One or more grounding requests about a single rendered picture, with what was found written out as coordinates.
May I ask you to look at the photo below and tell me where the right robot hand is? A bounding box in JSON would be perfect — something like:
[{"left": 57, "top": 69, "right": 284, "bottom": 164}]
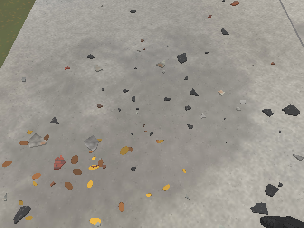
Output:
[{"left": 260, "top": 216, "right": 304, "bottom": 228}]

